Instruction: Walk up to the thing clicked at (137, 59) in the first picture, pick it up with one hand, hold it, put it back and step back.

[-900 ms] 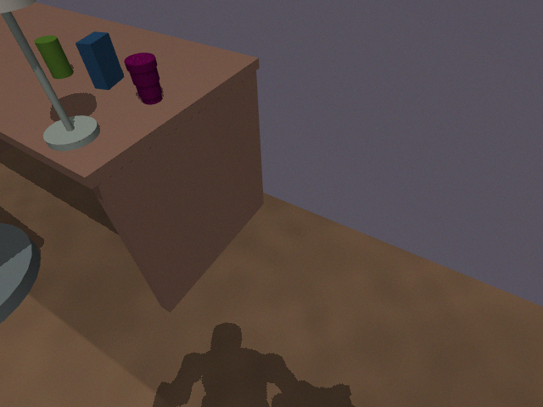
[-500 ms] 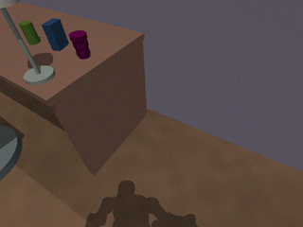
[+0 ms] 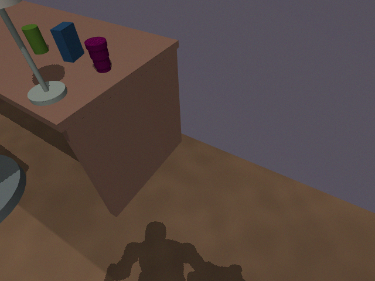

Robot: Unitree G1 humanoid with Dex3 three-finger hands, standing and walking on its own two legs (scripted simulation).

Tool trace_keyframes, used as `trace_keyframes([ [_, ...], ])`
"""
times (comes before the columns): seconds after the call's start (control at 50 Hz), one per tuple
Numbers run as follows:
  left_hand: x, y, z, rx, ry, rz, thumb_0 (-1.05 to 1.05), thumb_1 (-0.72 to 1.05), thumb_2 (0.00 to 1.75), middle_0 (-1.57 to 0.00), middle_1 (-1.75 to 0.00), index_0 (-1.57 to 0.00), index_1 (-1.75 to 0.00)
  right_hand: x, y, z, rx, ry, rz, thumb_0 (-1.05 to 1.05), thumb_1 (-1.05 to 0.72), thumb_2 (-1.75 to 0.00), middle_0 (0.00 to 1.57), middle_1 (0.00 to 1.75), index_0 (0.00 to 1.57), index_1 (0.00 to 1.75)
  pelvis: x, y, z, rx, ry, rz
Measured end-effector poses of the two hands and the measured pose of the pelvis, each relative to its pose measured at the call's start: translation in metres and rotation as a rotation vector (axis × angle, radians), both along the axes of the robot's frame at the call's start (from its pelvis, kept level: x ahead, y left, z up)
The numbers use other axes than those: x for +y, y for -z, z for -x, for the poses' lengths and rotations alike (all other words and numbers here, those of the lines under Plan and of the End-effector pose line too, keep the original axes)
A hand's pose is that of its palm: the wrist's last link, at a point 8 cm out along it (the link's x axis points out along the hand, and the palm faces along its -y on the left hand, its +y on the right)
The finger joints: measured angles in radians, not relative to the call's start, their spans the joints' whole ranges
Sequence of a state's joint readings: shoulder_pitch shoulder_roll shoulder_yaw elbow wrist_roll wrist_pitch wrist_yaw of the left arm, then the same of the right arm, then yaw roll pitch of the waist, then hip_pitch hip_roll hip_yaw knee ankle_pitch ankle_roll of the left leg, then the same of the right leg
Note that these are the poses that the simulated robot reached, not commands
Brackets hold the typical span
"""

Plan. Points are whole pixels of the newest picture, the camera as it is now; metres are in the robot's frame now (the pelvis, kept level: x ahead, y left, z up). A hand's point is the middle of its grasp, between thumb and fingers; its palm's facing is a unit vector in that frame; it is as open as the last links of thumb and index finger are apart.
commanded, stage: stand
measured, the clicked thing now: (99, 56) +0.95 +0.39 +0.03
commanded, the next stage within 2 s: walk up in 0.22 s
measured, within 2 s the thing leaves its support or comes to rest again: neither
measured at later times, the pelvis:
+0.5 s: pelvis +0.02 +0.06 -0.02, yaw +9 degrees
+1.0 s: pelvis +0.14 +0.18 -0.02, yaw +20 degrees
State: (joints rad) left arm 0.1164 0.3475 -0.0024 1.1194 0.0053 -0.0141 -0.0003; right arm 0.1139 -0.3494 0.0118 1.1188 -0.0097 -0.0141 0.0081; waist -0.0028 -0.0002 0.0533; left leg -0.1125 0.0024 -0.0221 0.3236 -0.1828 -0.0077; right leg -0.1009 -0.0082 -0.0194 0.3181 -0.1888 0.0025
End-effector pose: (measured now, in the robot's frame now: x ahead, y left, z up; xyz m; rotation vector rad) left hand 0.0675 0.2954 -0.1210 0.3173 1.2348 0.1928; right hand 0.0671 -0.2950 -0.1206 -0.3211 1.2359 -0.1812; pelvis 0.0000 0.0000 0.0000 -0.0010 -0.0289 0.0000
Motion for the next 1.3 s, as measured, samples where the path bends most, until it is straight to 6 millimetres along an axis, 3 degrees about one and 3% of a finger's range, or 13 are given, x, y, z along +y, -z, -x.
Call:
trace_keyframes([
  [0.26,0.007,-0.002,-0.003,-0.043,-0.023,-0.008,0.01,0.90,0.90,-0.21,-0.30,-0.21,-0.30,0.001,0.001,-0.005,-0.007,-0.021,-0.008,0.00,-0.90,-0.90,0.20,0.30,0.21,0.30,0.003,0.003,0.001,-0.002,-0.023,0.010],
  [0.34,0.034,-0.010,0.014,-0.093,-0.084,-0.066,0.01,0.90,0.90,-0.21,-0.30,-0.21,-0.30,0.001,0.000,-0.015,0.031,-0.085,0.000,0.00,-0.90,-0.90,0.20,0.30,0.21,0.30,0.015,0.006,-0.002,0.005,-0.069,0.025],
  [0.44,0.084,-0.016,0.039,-0.060,-0.136,-0.139,0.01,0.90,0.90,-0.21,-0.30,-0.21,-0.30,0.014,-0.004,-0.039,0.039,-0.132,0.013,0.00,-0.90,-0.90,0.20,0.30,0.20,0.30,0.041,0.011,-0.013,-0.005,-0.126,0.041],
  [0.52,0.130,-0.009,0.050,-0.034,-0.170,-0.172,0.01,0.90,0.90,-0.21,-0.30,-0.21,-0.30,0.041,-0.003,-0.069,0.024,-0.171,0.030,0.00,-0.91,-0.90,0.20,0.30,0.20,0.30,0.071,0.022,-0.027,-0.011,-0.166,0.045],
  [0.6,0.173,0.009,0.046,-0.003,-0.193,-0.186,0.01,0.90,0.90,-0.21,-0.30,-0.21,-0.30,0.078,0.005,-0.096,-0.041,-0.183,0.045,0.00,-0.91,-0.90,0.20,0.30,0.20,0.30,0.106,0.039,-0.043,-0.021,-0.191,0.003],
  [0.72,0.186,-0.003,0.011,-0.065,-0.200,-0.135,0.01,0.91,0.90,-0.21,-0.30,-0.21,-0.30,0.129,0.003,-0.112,-0.019,-0.222,-0.005,0.00,-0.90,-0.90,0.20,0.30,0.20,0.30,0.131,0.024,-0.067,-0.011,-0.246,-0.001],
  [0.82,0.186,-0.014,-0.005,-0.085,-0.209,-0.133,0.01,0.90,0.90,-0.21,-0.30,-0.21,-0.30,0.153,0.010,-0.140,-0.017,-0.269,-0.049,0.00,-0.90,-0.90,0.21,0.31,0.21,0.30,0.144,0.021,-0.095,-0.009,-0.279,-0.011],
  [0.94,0.194,-0.020,0.011,-0.072,-0.302,-0.194,0.01,0.90,0.90,-0.21,-0.30,-0.21,-0.30,0.180,0.031,-0.204,-0.024,-0.341,-0.062,0.00,-0.90,-0.90,0.20,0.30,0.21,0.30,0.162,0.030,-0.129,-0.024,-0.321,0.007],
  [1.12,0.229,-0.039,0.037,0.018,-0.417,-0.207,0.01,0.90,0.90,-0.21,-0.30,-0.21,-0.30,0.246,0.013,-0.299,-0.069,-0.472,-0.054,0.00,-0.91,-0.90,0.20,0.30,0.20,0.30,0.214,0.018,-0.168,-0.018,-0.380,0.013],
  [1.22,0.269,-0.023,0.040,0.064,-0.432,-0.182,0.01,0.90,0.90,-0.21,-0.30,-0.21,-0.30,0.301,0.005,-0.349,-0.123,-0.527,-0.033,0.00,-0.91,-0.90,0.20,0.30,0.20,0.30,0.256,0.027,-0.185,-0.014,-0.413,0.025],
  [1.3,0.309,0.003,0.027,0.080,-0.447,-0.157,0.01,0.90,0.90,-0.21,-0.30,-0.21,-0.30,0.348,0.003,-0.377,-0.205,-0.547,-0.014,0.00,-0.91,-0.90,0.20,0.30,0.20,0.30,0.293,0.041,-0.194,-0.023,-0.429,0.002],
])
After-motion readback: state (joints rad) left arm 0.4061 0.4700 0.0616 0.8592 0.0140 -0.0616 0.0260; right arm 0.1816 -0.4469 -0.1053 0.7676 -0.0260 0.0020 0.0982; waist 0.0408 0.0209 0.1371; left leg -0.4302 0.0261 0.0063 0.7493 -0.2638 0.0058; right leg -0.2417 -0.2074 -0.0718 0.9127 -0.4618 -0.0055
